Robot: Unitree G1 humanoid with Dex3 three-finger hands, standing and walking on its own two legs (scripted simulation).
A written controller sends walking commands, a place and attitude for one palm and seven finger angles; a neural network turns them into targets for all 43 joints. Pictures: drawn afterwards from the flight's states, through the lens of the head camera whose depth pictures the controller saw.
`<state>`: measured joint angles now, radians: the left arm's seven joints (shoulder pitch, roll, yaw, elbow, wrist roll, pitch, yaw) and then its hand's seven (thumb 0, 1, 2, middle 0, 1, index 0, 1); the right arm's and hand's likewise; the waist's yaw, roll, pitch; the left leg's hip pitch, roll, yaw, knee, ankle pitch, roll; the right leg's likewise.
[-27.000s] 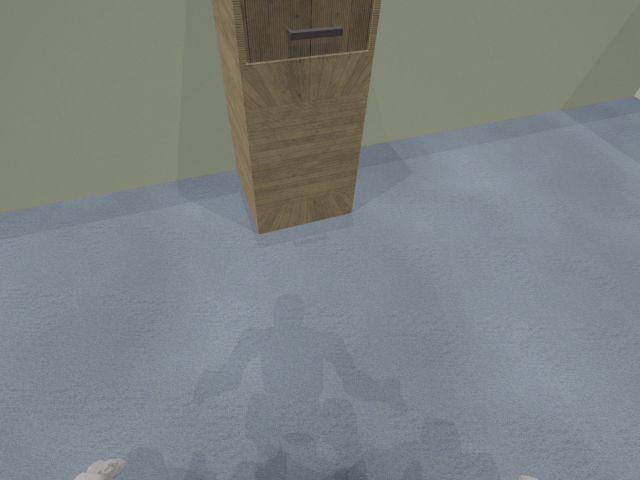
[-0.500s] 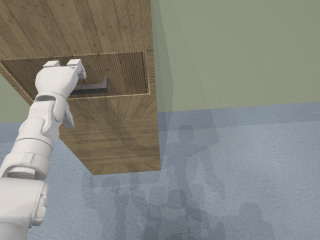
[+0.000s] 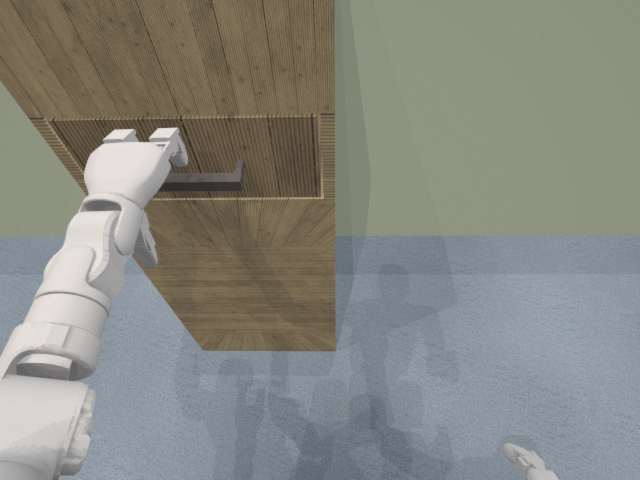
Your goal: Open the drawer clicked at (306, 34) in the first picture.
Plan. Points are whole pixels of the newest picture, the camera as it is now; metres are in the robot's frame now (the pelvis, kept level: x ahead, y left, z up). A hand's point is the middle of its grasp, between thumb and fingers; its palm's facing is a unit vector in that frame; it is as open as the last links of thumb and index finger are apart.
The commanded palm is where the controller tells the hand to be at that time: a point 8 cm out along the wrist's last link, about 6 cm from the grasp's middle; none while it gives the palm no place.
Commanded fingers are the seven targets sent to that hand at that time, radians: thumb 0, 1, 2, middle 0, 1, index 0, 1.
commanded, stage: re-aim the fingers above the handle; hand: left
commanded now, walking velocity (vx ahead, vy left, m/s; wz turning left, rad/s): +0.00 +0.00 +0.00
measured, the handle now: (193, 174) +0.53 +0.24 +0.06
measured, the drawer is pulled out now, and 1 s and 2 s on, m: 0.00 0.00 0.00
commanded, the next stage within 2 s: lower the fingers behind the handle in 1.86 s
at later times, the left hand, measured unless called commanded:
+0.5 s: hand (142, 181) +0.45 +0.26 +0.12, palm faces +0.07 +0.04 -1.00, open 13.8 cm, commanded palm +0.42 +0.26 +0.16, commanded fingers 0.00 -0.50 0.30 -0.30 -1.20 -0.30 -1.20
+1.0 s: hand (145, 179) +0.46 +0.27 +0.11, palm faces +0.01 +0.08 -1.00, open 13.9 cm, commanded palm +0.43 +0.23 +0.16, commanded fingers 0.00 -0.50 0.30 -0.30 -1.20 -0.30 -1.20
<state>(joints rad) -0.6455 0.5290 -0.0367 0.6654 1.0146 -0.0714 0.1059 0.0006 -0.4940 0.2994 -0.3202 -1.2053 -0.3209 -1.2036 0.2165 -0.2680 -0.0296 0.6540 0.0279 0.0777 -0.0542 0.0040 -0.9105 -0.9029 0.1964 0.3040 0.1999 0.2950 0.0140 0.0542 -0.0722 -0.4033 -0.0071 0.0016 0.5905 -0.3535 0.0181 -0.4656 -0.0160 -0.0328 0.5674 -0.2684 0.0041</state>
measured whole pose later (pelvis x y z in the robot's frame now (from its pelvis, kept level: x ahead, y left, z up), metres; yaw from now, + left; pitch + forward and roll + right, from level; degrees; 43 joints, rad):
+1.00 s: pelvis -0.01 +0.01 +0.00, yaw -2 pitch +11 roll +0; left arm -0.78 0.53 -0.06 0.90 1.04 0.14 0.16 0.00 -0.49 0.30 -0.31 -1.20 -0.31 -1.20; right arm 0.26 -0.26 -0.01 0.68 0.04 0.09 -0.03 0.00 -0.91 -0.90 0.20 0.30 0.20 0.30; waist -0.02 0.08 -0.09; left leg -0.42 -0.01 0.05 0.56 -0.33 0.03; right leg -0.51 -0.01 0.02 0.55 -0.23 0.02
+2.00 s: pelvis -0.01 +0.00 +0.00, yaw +0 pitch +9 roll +0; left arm -0.75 0.54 -0.16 0.84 0.96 0.14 -0.03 0.00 -0.49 0.30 -0.31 -1.20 -0.31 -1.20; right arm 0.28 -0.26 -0.01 0.69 0.05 0.10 -0.07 0.01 -0.91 -0.90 0.20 0.30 0.20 0.30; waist -0.02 0.08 -0.07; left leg -0.40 -0.02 0.01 0.56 -0.32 0.03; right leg -0.46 -0.02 -0.02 0.54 -0.24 0.01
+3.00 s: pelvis -0.02 +0.00 -0.01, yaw -2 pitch +14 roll +0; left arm -0.80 0.48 -0.07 0.96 1.08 0.01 0.26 0.00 -0.49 0.30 -0.31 -1.22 -0.28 -1.30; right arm 0.30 -0.26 -0.03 0.68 0.03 0.07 -0.03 0.00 -0.91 -0.90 0.20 0.30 0.20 0.30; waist -0.04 0.04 -0.11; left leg -0.55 0.00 0.03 0.68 -0.37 0.02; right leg -0.62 -0.01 0.00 0.65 -0.26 0.01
